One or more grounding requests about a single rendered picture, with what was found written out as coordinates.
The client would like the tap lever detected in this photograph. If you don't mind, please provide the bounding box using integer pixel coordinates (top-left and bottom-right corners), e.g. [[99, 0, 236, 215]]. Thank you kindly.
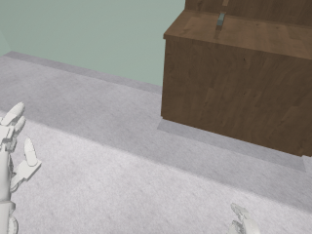
[[216, 13, 225, 26]]

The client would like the right robot hand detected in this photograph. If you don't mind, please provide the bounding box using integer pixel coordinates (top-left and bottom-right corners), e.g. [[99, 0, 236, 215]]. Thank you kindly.
[[225, 203, 261, 234]]

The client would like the left robot hand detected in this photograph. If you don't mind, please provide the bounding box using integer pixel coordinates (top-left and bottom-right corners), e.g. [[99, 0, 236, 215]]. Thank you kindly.
[[0, 101, 42, 202]]

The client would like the counter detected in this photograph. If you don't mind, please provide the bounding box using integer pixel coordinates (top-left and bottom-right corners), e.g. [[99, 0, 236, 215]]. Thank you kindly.
[[161, 0, 312, 157]]

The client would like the robot left forearm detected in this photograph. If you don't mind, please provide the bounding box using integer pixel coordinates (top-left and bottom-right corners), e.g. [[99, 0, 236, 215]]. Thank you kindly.
[[0, 201, 19, 234]]

